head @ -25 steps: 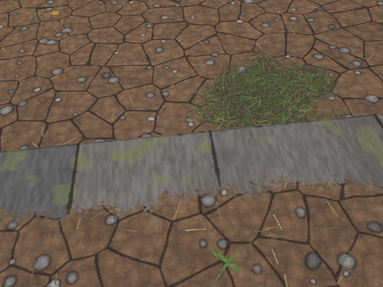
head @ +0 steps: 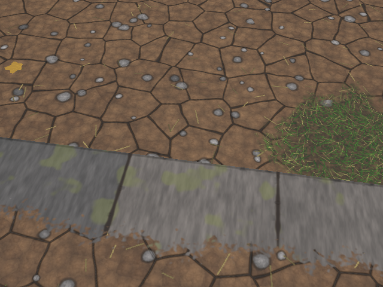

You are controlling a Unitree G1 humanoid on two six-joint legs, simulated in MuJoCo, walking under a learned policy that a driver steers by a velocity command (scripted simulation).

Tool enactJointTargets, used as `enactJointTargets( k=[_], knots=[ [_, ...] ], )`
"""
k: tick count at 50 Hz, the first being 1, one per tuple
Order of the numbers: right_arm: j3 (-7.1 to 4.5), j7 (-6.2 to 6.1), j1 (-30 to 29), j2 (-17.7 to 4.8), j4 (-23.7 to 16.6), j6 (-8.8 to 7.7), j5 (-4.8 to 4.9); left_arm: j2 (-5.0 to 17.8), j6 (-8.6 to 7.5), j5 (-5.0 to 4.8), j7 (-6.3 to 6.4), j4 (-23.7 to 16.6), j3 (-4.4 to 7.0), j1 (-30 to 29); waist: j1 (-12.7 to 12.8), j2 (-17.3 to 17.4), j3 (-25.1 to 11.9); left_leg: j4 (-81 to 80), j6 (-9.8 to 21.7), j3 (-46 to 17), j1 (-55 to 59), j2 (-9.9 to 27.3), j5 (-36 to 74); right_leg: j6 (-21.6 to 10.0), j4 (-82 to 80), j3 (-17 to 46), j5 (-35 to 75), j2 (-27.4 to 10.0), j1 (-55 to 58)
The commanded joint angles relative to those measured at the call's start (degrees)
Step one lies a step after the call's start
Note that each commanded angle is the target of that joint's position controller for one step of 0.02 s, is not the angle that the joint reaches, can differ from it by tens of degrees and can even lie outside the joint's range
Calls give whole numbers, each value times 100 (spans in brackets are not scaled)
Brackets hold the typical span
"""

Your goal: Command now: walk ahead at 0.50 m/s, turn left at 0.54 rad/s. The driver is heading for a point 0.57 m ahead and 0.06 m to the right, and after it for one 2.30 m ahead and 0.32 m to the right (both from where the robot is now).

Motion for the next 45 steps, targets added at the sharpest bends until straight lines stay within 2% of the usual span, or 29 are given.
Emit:
enactJointTargets(
  k=[1,3,6,9,11,14,16,17,18,19,20,21,22,23,24,25,26,27,29,32,35,38,41,43,44,45],
  knots=[
    [-93,-52,145,-483,-422,-58,-35,719,-72,100,37,-579,227,-86,123,23,-610,-1672,1127,-2153,1491,1488,1245,49,-340,319,499,-457,-1449],
    [-131,-109,213,-641,-444,-76,-20,564,56,161,58,-667,222,-64,202,148,-517,-1797,1169,-1849,1015,1352,1668,233,-826,188,709,-436,-1286],
    [-190,-229,546,-853,-411,-65,8,465,108,195,100,-937,193,-721,15,265,-333,-1820,1023,-1562,779,1139,1751,425,-2015,80,1627,-262,-1413],
    [-141,-279,792,-726,-336,-31,28,288,69,136,25,-1022,108,-1176,-247,500,-349,-1748,738,-1257,925,967,1264,373,-3402,0,2755,-74,-1119],
    [-118,-269,1000,-723,-226,-54,11,297,30,78,-51,-1083,81,-1457,-446,573,-270,-1772,688,-1312,1091,1136,947,289,-3767,-67,3229,-42,-983],
    [-118,-256,1215,-797,-89,-59,-20,471,-12,40,-145,-1269,92,-1806,-579,541,-112,-1515,674,-1541,1998,1565,1168,14,-4021,-26,2763,-61,-1511],
    [-141,-283,1258,-879,-19,-25,-45,535,-40,24,-222,-1372,93,-1850,-536,529,-48,-1300,589,-1565,2590,1814,1703,-209,-4118,-36,2187,-39,-1795],
    [-150,-300,1190,-917,-13,-5,-48,569,-44,13,-254,-1366,102,-1709,-437,558,-85,-1150,509,-1484,2730,1847,2162,-315,-4166,-81,1939,11,-1655],
    [-158,-309,1044,-968,-43,11,-57,648,-41,9,-269,-1306,138,-1404,-255,606,-255,-860,423,-1315,2741,1781,3076,-433,-4213,-215,1740,166,-1181],
    [-151,-314,891,-987,-82,35,-64,764,-32,20,-266,-1146,211,-831,64,577,-624,-260,324,-1054,2654,1586,4110,-580,-4348,-409,1868,398,-307],
    [-103,-321,778,-917,-158,44,-94,982,-14,53,-253,-922,313,20,457,388,-1187,801,168,-773,2206,1300,4296,-815,-4304,-150,2206,275,976],
    [1,-333,999,-678,-291,3,-230,1392,13,80,-245,-837,400,864,586,-500,-1929,2626,-79,-450,883,797,2348,-1346,-4256,1437,2497,-769,2679],
    [125,-246,1613,-243,-283,-130,-153,1528,49,35,-293,-727,444,1053,259,-1948,-2189,4163,-442,-468,-1316,-46,-1975,-2129,-5035,4006,1313,-1663,4202],
    [72,-191,1153,-734,-333,-249,-47,1032,83,-77,-273,-776,334,969,480,-1206,-1737,4575,-361,-967,-2061,304,-1992,-1869,-5379,4187,191,-1558,4088],
    [34,-151,495,-879,-510,-329,50,862,129,-28,-232,-913,284,554,501,-659,-946,4449,-326,-864,-2296,536,-1432,-1633,-5492,3436,442,-1381,3300],
    [48,-161,194,-810,-574,-374,-27,839,163,41,-227,-1015,260,297,374,-58,-589,4113,-330,-763,-2112,717,-1092,-1537,-5586,2914,1102,-1161,2560],
    [16,-180,140,-781,-611,-383,-140,780,180,58,-221,-1081,239,157,208,149,-430,3691,-390,-725,-1880,855,-873,-1508,-5671,2593,1737,-988,2076],
    [0,-191,220,-734,-649,-356,-186,752,184,89,-208,-1124,218,96,51,1,-482,3411,-450,-718,-1570,945,-758,-1494,-5753,2367,2192,-835,1802],
    [1,-228,325,-614,-679,-271,-194,764,189,39,-175,-1155,228,108,-65,-258,-505,2950,-616,-605,-1393,971,-716,-1531,-5847,2026,2692,-667,1483],
    [38,-293,-158,-488,-852,-190,-201,975,214,-3,-66,-1107,304,354,44,-304,-373,2031,-855,-478,-1475,878,-28,-1485,-5922,1682,3007,-501,1139],
    [86,-266,-787,-345,-992,-226,-177,986,296,-51,22,-1020,318,637,267,-412,-336,884,-906,-467,-1128,666,1005,-1204,-5806,1471,2779,-231,943],
    [94,-191,-1287,-354,-1122,-289,-106,972,369,-77,62,-935,321,923,445,-502,-310,205,-879,-471,-798,458,1395,-1083,-5629,1683,2452,-238,1017],
    [48,-120,-1544,-488,-1234,-370,-62,945,450,-93,94,-904,327,1044,461,-531,-264,-278,-784,-608,-694,357,1060,-1046,-5274,2177,2201,-397,1490],
    [0,-93,-1322,-605,-1175,-427,-49,947,487,-59,122,-904,341,952,328,-702,-289,-448,-638,-569,-384,397,771,-986,-5020,2332,2423,-548,1732],
    [-40,-105,-974,-662,-1082,-455,-65,896,500,-49,120,-918,331,866,138,-758,-402,-662,-498,-458,101,380,785,-911,-4771,2286,2833,-487,1745],
    [-117,-140,-436,-808,-959,-477,-123,751,489,-25,98,-967,282,781,-122,-718,-770,-756,-281,-483,1008,525,868,-763,-4178,2075,3351,-234,1618]
  ],
)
